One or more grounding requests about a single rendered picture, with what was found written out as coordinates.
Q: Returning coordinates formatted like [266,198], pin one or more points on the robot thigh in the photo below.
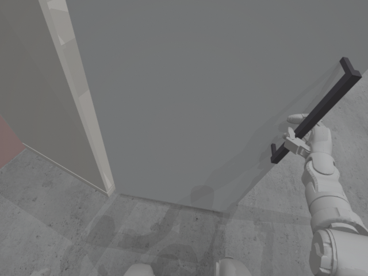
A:
[230,267]
[139,270]

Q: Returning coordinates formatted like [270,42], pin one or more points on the right robot upper arm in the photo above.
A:
[338,253]

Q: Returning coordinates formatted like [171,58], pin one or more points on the left robot thigh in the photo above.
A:
[139,270]

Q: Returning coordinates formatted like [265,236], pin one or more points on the robot right hand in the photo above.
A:
[319,140]

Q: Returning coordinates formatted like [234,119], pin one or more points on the right robot thigh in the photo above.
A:
[230,267]

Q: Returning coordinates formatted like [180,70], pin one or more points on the robot right forearm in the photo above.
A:
[327,202]

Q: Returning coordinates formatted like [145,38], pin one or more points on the handle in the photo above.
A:
[347,81]

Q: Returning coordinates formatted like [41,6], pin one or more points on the fridge door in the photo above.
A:
[190,94]

